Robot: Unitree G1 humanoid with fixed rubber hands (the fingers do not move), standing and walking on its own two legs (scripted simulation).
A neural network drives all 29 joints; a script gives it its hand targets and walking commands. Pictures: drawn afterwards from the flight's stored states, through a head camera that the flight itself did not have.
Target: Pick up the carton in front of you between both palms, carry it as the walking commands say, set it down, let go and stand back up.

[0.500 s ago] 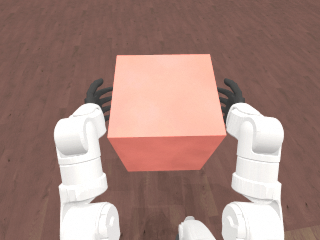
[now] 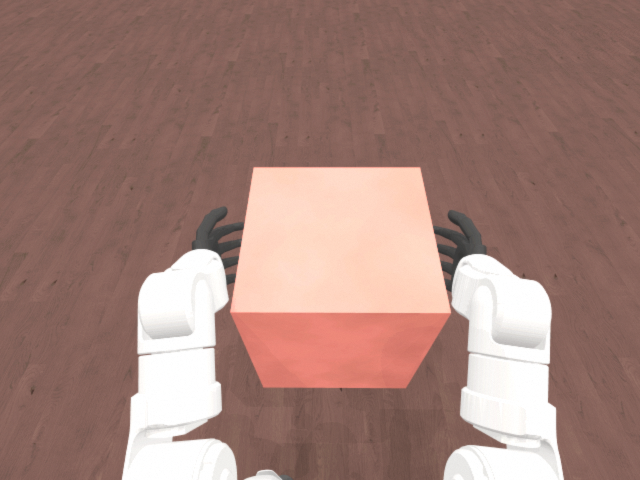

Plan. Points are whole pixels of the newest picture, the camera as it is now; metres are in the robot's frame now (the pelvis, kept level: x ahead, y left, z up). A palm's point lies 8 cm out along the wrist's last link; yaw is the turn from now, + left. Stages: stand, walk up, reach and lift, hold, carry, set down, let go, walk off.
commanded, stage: carry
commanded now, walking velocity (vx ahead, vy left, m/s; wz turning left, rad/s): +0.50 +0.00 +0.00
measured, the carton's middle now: (335, 286) +0.36 +0.01 +0.04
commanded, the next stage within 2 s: none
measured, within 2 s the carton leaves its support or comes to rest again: neither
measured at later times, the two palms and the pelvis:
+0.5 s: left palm (256, 149) +0.58 +0.14 +0.11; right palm (446, 156) +0.56 -0.16 +0.11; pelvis +0.33 -0.01 -0.01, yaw -2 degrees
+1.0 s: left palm (275, 72) +0.88 +0.14 +0.10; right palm (416, 73) +0.87 -0.16 +0.10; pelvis +0.64 -0.01 -0.01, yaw +0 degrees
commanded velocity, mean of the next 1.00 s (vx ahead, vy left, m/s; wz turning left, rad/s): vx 0.50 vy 0.00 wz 0.00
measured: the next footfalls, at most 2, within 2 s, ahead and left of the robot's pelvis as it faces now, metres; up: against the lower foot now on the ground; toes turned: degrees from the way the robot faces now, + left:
left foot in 0.06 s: +0.21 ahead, +0.11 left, +0.00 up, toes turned +6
right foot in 0.52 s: +0.51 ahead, -0.12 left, +0.00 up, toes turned -11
